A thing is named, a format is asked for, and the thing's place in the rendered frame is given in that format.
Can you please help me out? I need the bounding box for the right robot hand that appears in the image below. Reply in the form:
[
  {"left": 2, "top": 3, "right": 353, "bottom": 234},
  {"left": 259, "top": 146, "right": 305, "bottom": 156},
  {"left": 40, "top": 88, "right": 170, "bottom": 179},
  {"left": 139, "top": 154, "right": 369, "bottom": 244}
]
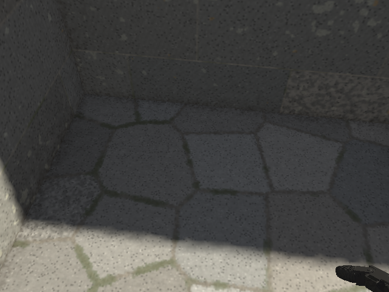
[{"left": 336, "top": 265, "right": 389, "bottom": 292}]

